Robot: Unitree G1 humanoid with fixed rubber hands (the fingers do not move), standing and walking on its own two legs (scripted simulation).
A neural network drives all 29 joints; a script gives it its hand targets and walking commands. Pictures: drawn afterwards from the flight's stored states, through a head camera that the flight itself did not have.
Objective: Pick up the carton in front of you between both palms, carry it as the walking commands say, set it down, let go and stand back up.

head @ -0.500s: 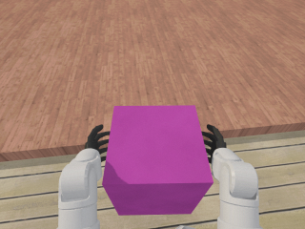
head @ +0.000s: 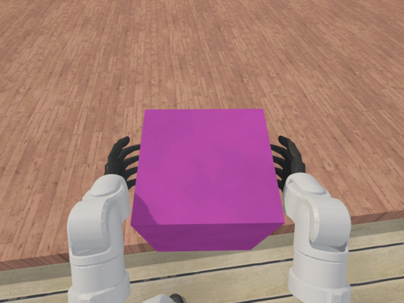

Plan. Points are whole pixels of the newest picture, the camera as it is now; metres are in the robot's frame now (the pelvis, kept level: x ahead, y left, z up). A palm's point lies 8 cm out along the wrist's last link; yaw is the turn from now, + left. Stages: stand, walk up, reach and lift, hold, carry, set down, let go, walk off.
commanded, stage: carry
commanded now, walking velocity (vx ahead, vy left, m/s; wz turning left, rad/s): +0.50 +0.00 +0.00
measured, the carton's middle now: (204, 188) +0.31 +0.00 +0.06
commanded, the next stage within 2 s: none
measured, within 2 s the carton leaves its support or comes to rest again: neither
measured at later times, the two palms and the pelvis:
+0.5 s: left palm (137, 51) +0.67 +0.17 +0.17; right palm (249, 51) +0.68 -0.13 +0.16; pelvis +0.27 +0.00 +0.01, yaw +2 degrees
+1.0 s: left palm (134, 41) +0.76 +0.19 +0.15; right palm (236, 41) +0.76 -0.11 +0.15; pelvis +0.40 +0.03 +0.03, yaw +1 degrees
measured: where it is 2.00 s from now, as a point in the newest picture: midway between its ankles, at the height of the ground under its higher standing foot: (194, 277)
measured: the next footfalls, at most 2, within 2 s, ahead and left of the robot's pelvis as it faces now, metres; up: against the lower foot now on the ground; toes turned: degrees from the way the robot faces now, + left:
right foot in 0.42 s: +0.40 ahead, -0.07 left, +0.00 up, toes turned -5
left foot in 0.72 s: +0.38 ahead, +0.11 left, +0.00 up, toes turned +7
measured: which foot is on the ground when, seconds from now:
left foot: down 0.00-0.44, up 0.46-0.70, down 0.72-1.00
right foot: down 0.00-0.02, up 0.04-0.40, down 0.42-1.00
